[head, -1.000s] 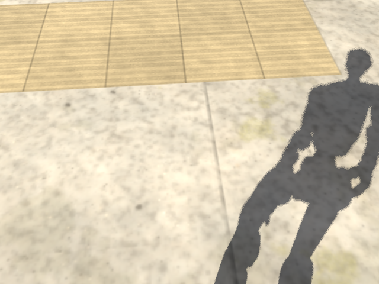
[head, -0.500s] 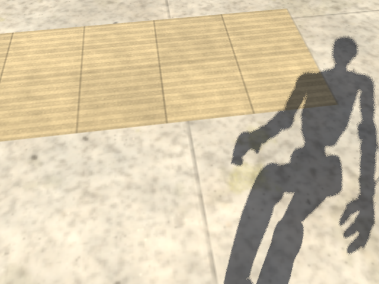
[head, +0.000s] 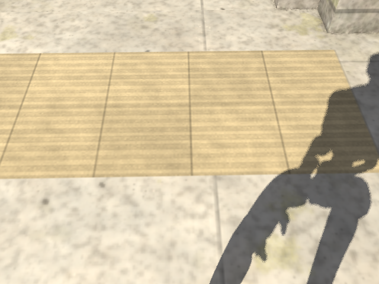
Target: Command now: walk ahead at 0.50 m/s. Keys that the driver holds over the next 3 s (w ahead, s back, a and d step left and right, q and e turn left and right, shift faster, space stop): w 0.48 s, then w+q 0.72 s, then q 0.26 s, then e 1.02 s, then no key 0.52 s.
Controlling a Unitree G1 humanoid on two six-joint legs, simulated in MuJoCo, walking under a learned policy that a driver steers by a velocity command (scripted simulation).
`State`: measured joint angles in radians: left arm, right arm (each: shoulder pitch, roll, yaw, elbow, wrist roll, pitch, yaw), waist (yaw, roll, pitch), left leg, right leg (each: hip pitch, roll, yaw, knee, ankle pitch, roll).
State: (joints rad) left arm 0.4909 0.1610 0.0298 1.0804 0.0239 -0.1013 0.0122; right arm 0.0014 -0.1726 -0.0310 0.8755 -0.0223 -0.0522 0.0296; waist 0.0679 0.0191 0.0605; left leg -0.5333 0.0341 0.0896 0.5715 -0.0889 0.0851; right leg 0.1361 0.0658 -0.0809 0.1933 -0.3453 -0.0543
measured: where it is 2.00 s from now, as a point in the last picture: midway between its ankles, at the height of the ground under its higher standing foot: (169, 181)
